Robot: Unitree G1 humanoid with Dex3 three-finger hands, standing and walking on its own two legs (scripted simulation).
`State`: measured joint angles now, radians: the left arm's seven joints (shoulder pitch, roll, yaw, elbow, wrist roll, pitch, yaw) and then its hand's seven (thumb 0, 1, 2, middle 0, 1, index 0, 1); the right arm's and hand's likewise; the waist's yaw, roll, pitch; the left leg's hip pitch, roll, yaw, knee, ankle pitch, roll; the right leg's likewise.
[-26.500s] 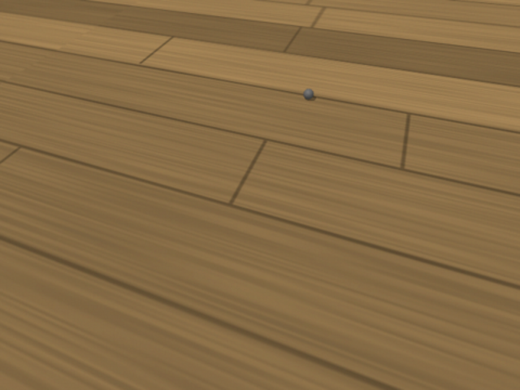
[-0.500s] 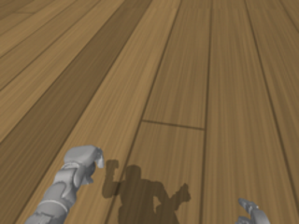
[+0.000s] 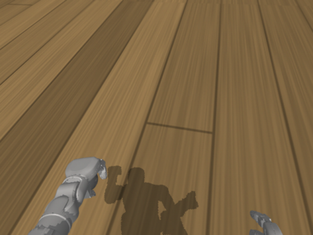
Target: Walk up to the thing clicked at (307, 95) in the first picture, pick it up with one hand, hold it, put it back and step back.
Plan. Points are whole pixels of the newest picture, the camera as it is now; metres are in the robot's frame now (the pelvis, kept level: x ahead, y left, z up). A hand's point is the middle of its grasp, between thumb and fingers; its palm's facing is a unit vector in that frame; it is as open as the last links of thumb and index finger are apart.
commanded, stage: crouch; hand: left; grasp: from above
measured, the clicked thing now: (85, 179) +0.30 +0.24 -0.08
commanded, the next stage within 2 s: lower in 1.70 s
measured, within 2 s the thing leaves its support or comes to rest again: neither
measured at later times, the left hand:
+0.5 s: hand (104, 194) +0.32 +0.24 -0.29, palm faces -0.43 +0.03 -0.90, open 7.4 cm
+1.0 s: hand (112, 204) +0.34 +0.26 -0.49, palm faces -0.47 -0.03 -0.88, open 6.9 cm
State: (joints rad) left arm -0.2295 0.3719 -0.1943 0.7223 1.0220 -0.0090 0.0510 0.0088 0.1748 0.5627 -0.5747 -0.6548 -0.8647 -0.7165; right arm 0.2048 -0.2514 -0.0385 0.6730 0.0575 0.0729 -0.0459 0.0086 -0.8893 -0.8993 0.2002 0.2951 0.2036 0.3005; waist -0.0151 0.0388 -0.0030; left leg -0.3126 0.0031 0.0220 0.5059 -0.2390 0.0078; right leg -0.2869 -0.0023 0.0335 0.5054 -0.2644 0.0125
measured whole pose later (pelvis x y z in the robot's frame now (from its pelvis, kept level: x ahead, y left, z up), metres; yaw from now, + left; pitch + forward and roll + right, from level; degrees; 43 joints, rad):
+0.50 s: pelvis -0.05 +0.01 -0.16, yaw +0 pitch +28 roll -3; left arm -0.58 0.44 -0.06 1.15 1.18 -0.08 0.36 0.01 0.18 0.55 -0.55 -0.70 -0.87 -0.76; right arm 0.24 -0.27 -0.08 0.73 -0.03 0.00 -0.02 0.01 -0.89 -0.90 0.20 0.29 0.20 0.30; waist -0.11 0.04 -0.19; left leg -1.42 0.02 -0.02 1.47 -0.54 0.02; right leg -1.36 0.02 -0.01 1.44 -0.57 0.02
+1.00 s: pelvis -0.07 +0.00 -0.32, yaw -3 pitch +38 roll -6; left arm -0.75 0.58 0.08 1.28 1.25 -0.20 0.41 0.00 0.17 0.57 -0.58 -0.64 -0.97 -0.74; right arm 0.16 -0.25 -0.02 0.76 -0.11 -0.07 0.07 0.00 -0.90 -0.90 0.20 0.29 0.21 0.30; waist -0.16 0.01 -0.17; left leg -2.03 0.01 -0.08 2.01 -0.65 0.01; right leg -1.94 0.03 -0.06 1.97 -0.70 0.02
